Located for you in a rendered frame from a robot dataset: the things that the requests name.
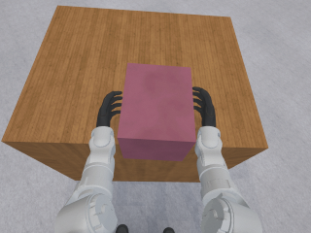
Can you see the robot right upper arm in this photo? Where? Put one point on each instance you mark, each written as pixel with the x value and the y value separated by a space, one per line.
pixel 221 215

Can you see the pedestal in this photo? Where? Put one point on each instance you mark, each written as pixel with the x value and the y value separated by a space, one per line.
pixel 84 56

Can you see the left robot forearm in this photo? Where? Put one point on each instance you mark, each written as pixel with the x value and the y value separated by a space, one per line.
pixel 99 169

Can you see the robot right hand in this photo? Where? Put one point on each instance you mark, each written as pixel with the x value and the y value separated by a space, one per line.
pixel 207 110

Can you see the robot left hand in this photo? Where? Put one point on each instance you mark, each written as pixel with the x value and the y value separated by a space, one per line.
pixel 105 112

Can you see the carton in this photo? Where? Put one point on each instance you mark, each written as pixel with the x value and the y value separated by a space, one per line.
pixel 157 113

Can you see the robot left upper arm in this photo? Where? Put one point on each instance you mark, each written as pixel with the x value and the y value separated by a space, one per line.
pixel 94 213

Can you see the right robot forearm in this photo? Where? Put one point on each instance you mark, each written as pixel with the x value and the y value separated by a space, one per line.
pixel 212 170

